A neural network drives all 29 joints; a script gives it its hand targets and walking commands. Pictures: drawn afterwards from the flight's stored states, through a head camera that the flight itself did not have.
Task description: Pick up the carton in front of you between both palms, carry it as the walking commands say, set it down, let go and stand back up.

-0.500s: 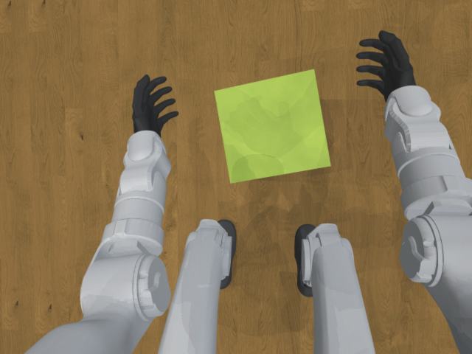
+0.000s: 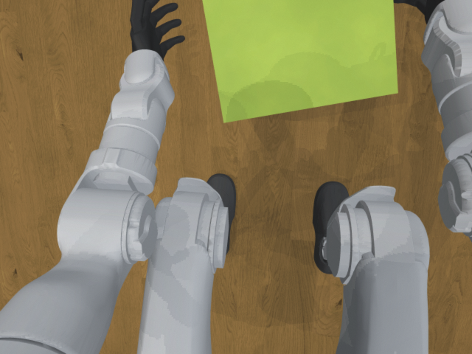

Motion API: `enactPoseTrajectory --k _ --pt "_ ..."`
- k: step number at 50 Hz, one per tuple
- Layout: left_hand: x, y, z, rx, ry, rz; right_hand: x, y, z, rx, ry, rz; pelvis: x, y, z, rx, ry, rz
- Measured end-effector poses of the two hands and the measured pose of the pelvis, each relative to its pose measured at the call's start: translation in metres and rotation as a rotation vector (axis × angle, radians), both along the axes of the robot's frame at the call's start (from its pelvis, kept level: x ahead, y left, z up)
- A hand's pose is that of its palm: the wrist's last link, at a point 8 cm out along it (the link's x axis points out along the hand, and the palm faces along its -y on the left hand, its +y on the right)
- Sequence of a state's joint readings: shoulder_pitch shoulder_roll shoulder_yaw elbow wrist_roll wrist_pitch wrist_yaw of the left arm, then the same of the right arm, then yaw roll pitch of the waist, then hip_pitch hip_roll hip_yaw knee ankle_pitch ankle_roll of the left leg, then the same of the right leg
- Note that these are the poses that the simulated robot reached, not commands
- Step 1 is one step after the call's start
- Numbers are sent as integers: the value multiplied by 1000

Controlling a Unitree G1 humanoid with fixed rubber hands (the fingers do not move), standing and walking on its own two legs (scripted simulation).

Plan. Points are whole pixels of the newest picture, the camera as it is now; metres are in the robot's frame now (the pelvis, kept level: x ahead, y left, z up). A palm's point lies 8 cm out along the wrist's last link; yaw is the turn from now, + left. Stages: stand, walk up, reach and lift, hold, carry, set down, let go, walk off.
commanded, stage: reach and lift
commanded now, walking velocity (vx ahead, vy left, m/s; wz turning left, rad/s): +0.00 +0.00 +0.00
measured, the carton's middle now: (291, 45) +0.51 -0.03 -0.26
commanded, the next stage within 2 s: none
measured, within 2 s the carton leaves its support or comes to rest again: leaves its support in 0.84 s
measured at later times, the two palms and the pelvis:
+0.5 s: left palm (161, 44) +0.51 +0.15 -0.18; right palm (421, 4) +0.54 -0.19 -0.19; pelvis +0.01 +0.00 -0.01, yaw +1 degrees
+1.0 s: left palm (168, 29) +0.52 +0.12 -0.15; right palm out of the picture +0.53 -0.18 -0.16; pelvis +0.01 +0.00 -0.02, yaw -1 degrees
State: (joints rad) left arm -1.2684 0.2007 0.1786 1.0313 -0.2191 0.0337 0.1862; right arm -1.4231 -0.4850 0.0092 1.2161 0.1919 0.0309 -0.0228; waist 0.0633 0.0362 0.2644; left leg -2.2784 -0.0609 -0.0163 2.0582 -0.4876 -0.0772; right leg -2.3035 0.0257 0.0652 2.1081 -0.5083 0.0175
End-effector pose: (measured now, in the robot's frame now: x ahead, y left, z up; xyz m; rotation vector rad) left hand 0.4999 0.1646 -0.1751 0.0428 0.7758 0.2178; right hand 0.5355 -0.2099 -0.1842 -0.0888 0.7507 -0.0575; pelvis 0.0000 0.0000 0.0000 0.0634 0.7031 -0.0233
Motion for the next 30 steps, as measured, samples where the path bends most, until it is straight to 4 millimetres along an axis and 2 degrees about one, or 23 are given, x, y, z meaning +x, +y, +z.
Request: enactPoseTrajectory --k 3,7,16,24,30 --pt "7 6 -8 5 -10 8 1 4 -17 2 -4 4 1 -1 -8 2 -19 8" --pt "10 5 -14 4 -5 1 0 7 -25 11 -19 6 5 -1 -14 1 -36 15" --pt "11 -9 -10 -15 -10 -6 1 5 -14 7 -25 14 10 -3 -14 0 -20 10" --pt "8 -13 -7 -18 -13 -19 0 17 -10 17 -17 30 7 -2 -11 2 -8 9" --pt "17 -36 -5 -44 -28 -54 2 32 -9 26 -24 45 4 -1 -9 -2 -11 15"
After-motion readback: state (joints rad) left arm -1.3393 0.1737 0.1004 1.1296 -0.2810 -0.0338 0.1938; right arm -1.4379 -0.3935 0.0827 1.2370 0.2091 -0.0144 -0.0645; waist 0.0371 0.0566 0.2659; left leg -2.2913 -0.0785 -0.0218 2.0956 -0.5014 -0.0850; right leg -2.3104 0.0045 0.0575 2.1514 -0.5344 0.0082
